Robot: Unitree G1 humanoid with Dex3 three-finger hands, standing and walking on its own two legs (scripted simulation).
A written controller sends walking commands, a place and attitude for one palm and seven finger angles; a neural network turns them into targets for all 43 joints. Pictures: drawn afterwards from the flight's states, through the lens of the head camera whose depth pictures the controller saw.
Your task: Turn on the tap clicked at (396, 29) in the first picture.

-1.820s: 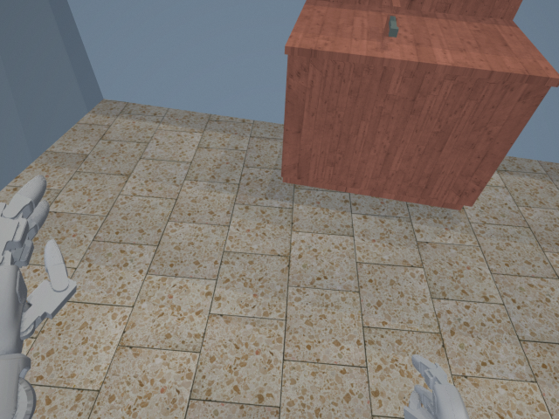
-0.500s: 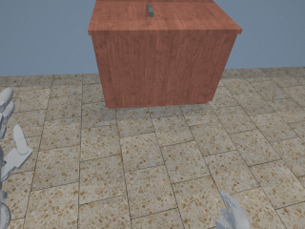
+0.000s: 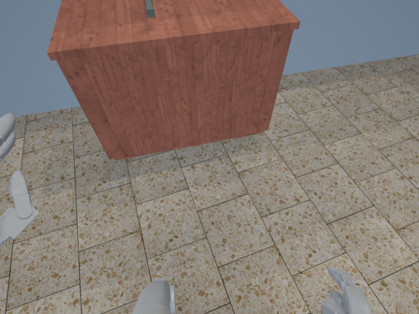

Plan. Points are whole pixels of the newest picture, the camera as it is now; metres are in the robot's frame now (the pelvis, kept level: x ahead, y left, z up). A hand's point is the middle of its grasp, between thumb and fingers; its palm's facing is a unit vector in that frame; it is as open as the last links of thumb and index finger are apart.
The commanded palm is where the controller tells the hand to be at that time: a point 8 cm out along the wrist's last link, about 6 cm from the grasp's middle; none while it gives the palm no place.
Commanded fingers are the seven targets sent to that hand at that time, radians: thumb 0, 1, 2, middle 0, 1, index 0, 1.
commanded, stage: walk to a spot facing it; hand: left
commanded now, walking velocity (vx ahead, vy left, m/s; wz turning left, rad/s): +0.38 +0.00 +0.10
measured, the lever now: (150, 11) +1.09 +0.25 +0.05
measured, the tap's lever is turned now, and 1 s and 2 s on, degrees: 0 0 0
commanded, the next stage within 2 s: turn to face it in 0.68 s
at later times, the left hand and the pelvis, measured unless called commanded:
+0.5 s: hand (66, 108) +0.37 +0.23 +0.22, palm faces +0.40 -0.79 -0.46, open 7.4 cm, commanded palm +0.33 +0.28 +0.18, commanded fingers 0.00 0.90 0.90 -0.20 -0.30 -0.20 -0.30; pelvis +0.16 +0.00 +0.01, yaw -2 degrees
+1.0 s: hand (110, 66) +0.51 +0.20 +0.20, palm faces +0.43 -0.77 -0.46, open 7.4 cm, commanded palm +0.46 +0.24 +0.18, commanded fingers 0.00 0.90 0.90 -0.20 -0.30 -0.20 -0.30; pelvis +0.30 -0.04 -0.01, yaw +0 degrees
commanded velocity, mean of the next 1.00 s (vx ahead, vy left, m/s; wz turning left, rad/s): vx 0.23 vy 0.00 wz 0.00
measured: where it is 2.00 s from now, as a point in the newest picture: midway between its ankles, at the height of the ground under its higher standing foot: (234, 270)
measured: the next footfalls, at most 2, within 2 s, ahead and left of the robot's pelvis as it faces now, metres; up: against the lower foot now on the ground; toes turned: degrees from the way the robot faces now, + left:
left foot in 0.18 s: +0.22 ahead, +0.14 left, +0.00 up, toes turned +11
right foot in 0.58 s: +0.27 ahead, -0.14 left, +0.00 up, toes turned -12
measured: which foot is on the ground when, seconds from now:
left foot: up 0.00-0.16, down 0.18-0.58, up 0.60-0.94, down 0.96-1.00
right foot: down 0.00-0.20, up 0.22-0.56, down 0.58-0.98, up 1.00-1.00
